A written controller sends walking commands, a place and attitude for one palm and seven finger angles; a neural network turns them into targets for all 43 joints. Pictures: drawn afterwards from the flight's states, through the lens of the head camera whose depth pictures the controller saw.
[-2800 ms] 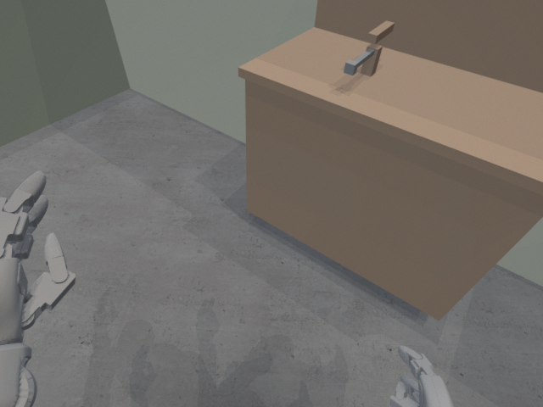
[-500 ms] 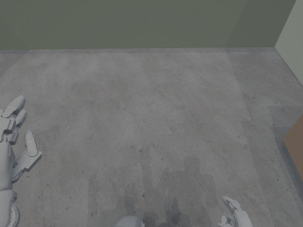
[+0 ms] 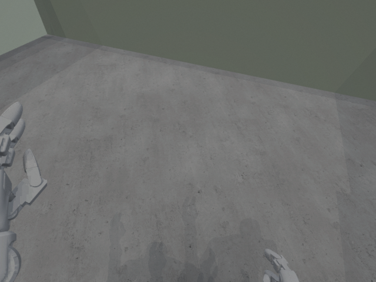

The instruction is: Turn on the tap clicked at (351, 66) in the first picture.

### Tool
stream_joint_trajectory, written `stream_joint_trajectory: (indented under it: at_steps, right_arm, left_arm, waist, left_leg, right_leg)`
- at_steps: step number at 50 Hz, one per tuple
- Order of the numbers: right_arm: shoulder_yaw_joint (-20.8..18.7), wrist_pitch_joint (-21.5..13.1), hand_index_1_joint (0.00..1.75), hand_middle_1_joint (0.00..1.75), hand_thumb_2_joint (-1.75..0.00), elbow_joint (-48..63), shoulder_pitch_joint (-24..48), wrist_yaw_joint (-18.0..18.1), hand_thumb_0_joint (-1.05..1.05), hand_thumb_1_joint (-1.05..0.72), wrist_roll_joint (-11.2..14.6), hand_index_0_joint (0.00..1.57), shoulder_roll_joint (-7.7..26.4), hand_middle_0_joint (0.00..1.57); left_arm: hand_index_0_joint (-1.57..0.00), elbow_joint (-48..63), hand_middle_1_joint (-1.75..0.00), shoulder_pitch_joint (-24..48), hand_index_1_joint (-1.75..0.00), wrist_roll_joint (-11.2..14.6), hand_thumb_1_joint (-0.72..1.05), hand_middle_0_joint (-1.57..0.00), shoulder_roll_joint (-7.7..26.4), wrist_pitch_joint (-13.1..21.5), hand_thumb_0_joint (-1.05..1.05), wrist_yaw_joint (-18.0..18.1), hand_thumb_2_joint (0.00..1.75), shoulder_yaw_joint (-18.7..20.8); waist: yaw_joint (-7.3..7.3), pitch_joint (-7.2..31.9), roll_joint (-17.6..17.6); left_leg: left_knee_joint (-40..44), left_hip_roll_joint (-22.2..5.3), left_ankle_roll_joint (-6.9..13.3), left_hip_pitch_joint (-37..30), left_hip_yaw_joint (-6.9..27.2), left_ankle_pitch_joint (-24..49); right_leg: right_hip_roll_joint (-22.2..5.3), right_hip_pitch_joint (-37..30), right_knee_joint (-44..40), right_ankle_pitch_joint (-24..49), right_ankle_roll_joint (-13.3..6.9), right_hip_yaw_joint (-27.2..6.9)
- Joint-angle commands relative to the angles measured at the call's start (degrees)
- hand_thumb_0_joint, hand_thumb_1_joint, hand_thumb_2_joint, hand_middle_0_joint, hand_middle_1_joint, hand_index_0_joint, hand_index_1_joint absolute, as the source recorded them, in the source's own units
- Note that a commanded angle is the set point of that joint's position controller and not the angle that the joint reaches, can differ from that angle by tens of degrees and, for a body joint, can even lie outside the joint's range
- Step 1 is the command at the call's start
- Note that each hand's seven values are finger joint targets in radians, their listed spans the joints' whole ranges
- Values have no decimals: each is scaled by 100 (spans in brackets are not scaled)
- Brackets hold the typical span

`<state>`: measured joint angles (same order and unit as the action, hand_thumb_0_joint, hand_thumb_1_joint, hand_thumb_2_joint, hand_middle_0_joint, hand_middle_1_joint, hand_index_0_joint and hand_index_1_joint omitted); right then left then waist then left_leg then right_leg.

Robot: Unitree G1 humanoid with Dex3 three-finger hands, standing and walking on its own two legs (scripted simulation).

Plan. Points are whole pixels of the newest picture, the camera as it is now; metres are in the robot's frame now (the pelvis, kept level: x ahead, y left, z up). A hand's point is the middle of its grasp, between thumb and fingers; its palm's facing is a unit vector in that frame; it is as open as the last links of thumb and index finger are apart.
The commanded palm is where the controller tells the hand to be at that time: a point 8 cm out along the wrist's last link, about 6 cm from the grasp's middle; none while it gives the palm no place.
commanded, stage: walk around to get in front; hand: left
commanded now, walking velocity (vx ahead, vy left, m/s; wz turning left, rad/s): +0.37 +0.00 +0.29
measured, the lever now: out of the picture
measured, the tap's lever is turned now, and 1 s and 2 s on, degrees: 0 0 0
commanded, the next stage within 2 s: turn to face it in 1.90 s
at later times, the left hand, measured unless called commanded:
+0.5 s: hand (46, 153) +0.27 +0.26 +0.19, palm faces +0.58 -0.73 -0.35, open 7.4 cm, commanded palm +0.21 +0.29 +0.18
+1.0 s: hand (82, 110) +0.39 +0.25 +0.18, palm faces +0.59 -0.68 -0.44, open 7.4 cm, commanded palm +0.33 +0.29 +0.18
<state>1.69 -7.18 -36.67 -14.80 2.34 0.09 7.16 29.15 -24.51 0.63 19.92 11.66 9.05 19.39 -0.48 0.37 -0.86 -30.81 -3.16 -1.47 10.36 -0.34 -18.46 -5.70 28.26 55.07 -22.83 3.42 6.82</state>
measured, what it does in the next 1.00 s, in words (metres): walks ahead: right foot, then left foot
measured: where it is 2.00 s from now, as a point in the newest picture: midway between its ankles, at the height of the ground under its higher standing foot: (182, 229)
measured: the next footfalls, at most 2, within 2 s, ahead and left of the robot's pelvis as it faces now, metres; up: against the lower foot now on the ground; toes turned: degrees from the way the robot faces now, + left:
right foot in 0.10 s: +0.13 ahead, -0.12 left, +0.00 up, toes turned -7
left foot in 0.48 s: +0.13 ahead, +0.13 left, +0.00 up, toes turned +18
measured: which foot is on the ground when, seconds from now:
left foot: down 0.00-0.08, up 0.10-0.46, down 0.48-0.76, up 0.78-1.00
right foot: up 0.00-0.08, down 0.10-0.48, up 0.50-0.72, down 0.74-1.00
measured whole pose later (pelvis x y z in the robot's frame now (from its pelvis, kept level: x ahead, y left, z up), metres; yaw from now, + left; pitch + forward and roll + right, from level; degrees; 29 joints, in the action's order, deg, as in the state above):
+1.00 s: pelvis +0.24 -0.03 +0.01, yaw +15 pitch +0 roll +2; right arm -1.3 -2.1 -37.3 -11.2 3.0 0.2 14.0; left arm 30.0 -27.7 1.4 19.6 12.4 8.9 20.3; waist -0.8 -4.3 0.2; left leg -54.0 -6.7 -0.8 31.5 -7.0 -17.6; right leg -6.4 12.3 30.4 -17.8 -1.5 13.8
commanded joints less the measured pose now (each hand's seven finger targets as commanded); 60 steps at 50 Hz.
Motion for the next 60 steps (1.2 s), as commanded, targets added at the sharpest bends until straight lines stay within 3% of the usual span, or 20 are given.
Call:
stream_joint_trajectory:
  at_steps: [1,3,4,5,6,11,21,22,24,25,29,35,36,38,39,46,54,55,57,60]
  right_arm:
    - [-375,-248,30,30,-90,727,693,139,0,-90,-38,20,1051,20]
    - [-342,-138,30,30,-90,700,729,160,0,-90,-27,20,984,20]
    - [-354,-84,30,30,-90,715,679,156,0,-90,-1,20,888,20]
    - [-391,-63,30,30,-90,836,860,147,0,-90,13,20,873,20]
    - [-458,-83,30,30,-90,876,1004,104,0,-90,-58,20,1078,20]
    - [-356,124,30,30,-90,775,1111,159,0,-90,-38,20,986,20]
    - [-465,26,30,30,-90,1069,601,302,0,-90,-41,20,975,20]
    - [-512,31,30,30,-90,1106,552,337,0,-90,-6,20,1074,20]
    - [-545,27,30,30,-90,1175,530,273,0,-90,67,20,1235,20]
    - [-495,-33,30,30,-90,1051,613,227,0,-90,8,20,1134,20]
    - [-523,-130,30,30,-90,947,654,114,0,-90,68,20,1032,20]
    - [-443,-122,30,30,-90,897,686,153,0,-90,28,20,1000,20]
    - [-451,-72,30,30,-90,869,684,169,0,-90,41,20,953,20]
    - [-428,-6,30,30,-90,1016,857,149,0,-90,46,20,849,20]
    - [-504,-43,30,30,-90,928,877,120,0,-90,27,20,988,20]
    - [-401,218,30,30,-90,816,972,101,0,-90,9,20,995,20]
    - [-518,144,30,30,-90,1107,630,242,0,-90,-33,20,960,20]
    - [-579,124,30,30,-90,1113,482,280,0,-90,6,20,1063,20]
    - [-616,114,30,30,-90,1200,576,219,0,-90,33,20,1227,20]
    - [-596,78,30,30,-90,1043,777,119,0,-90,78,20,1075,20]
  left_arm:
    - [-20,773,-30,508,-30,42,90,-20,895,344,0,-21,90,550]
    - [-20,434,-30,621,-30,12,90,-20,840,218,0,-26,90,487]
    - [-20,345,-30,705,-30,-48,90,-20,1019,150,0,-13,90,565]
    - [-20,161,-30,597,-30,-7,90,-20,1210,75,0,-8,90,691]
    - [-20,442,-30,998,-30,54,90,-20,1235,180,0,-14,90,643]
    - [-20,1025,-30,630,-30,37,90,-20,1334,373,0,-59,90,826]
    - [-20,1119,-30,303,-30,100,90,-20,939,318,0,311,90,636]
    - [-20,1208,-30,451,-30,102,90,-20,925,351,0,294,90,573]
    - [-20,1376,-30,622,-30,91,90,-20,884,487,0,282,90,586]
    - [-20,999,-30,527,-30,12,90,-20,1148,541,0,195,90,684]
    - [-20,1755,-30,170,-30,22,90,-20,1016,540,0,90,90,643]
    - [-20,960,-30,-101,-30,91,90,-20,977,387,0,56,90,831]
    - [-20,888,-30,62,-30,77,90,-20,1007,343,0,52,90,829]
    - [-20,698,-30,212,-30,56,90,-20,1555,273,0,94,90,1252]
    - [-20,777,-30,443,-30,166,90,-20,1468,360,0,37,90,1217]
    - [-20,1229,-30,328,-30,103,90,-20,1161,486,0,43,90,833]
    - [-20,1522,-30,299,-30,91,90,-20,1120,426,0,316,90,867]
    - [-20,1524,-30,315,-30,100,90,-20,1004,450,0,290,90,728]
    - [-20,1561,-30,479,-30,126,90,-20,1049,587,0,284,90,825]
    - [-20,1517,-30,376,-30,118,90,-20,1399,568,0,114,90,1067]
  waist:
    - [-47,-192,1392]
    - [-108,70,633]
    - [-142,313,-742]
    - [-240,318,-2114]
    - [-151,158,-1776]
    - [-7,71,-859]
    - [-4,407,-408]
    - [69,397,61]
    - [132,444,2111]
    - [131,318,2028]
    - [25,158,1588]
    - [-51,485,1124]
    - [-81,665,555]
    - [-174,803,-2032]
    - [-142,592,-1510]
    - [39,138,-712]
    - [-11,430,-287]
    - [137,611,237]
    - [138,821,2324]
    - [116,536,1517]
  left_leg:
    - [1251,-968,1059,999,732,-493]
    - [-87,-627,800,1681,432,-888]
    - [-1840,-128,584,2482,-85,-1188]
    - [-3796,472,329,3318,-192,-1636]
    - [-4464,214,235,3208,367,-1192]
    - [-3650,-250,14,2218,-122,-148]
    - [315,140,214,416,-1159,101]
    - [577,-7,332,-148,-889,184]
    - [1276,-1724,1308,-1552,2117,1722]
    - [1540,-2220,1638,-1388,2937,1435]
    - [1281,-1619,1413,-873,1140,1521]
    - [114,-985,752,477,-435,1261]
    - [-875,-789,635,984,-556,990]
    - [-4125,195,244,3376,-522,-1462]
    - [-4627,-78,192,3222,166,-1118]
    - [-2724,-577,63,2286,-285,58]
    - [91,98,167,441,-1401,605]
    - [391,0,269,-225,-1115,721]
    - [1083,-1973,1391,-1716,2312,2355]
    - [1189,-2197,1736,-1225,2371,1450]
  right_leg:
    - [343,-1263,-1686,138,64,438]
    - [365,-2613,-2633,111,-63,295]
    - [-603,-3180,-3411,-925,-471,-1079]
    - [-2048,-3121,-4331,-1550,-1170,-3757]
    - [-2332,-2356,-4805,-2445,-1275,-4227]
    - [-1564,-1167,-4496,-1393,-1016,-1293]
    - [-1072,-1888,-3144,-153,-885,-440]
    - [-822,-1490,-2384,75,-702,-260]
    - [268,644,263,-816,-175,302]
    - [98,1235,1085,-1256,-240,-214]
    - [-219,1254,500,-352,-151,-286]
    - [482,-1932,-2409,943,-139,806]
    - [319,-2679,-2708,817,-251,488]
    - [-2060,-3704,-3798,802,-1443,-3547]
    - [-2137,-3038,-4115,23,-1413,-3648]
    - [-1532,-1635,-4011,824,-1141,-589]
    - [-1015,-2021,-2690,1554,-907,-81]
    - [-836,-1776,-1630,1865,-713,216]
    - [294,505,1135,-1093,-217,179]
    - [-182,1513,1941,-875,-223,-688]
